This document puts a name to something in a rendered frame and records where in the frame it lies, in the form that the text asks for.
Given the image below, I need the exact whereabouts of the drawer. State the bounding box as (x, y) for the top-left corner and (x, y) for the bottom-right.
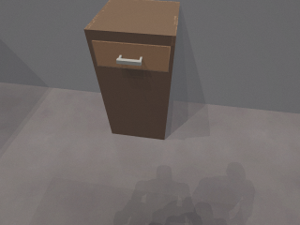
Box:
(92, 40), (171, 71)

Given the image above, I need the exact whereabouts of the cabinet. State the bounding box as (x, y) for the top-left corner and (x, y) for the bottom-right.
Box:
(83, 0), (180, 140)

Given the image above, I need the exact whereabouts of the handle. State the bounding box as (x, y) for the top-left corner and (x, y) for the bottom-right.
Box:
(116, 54), (143, 66)

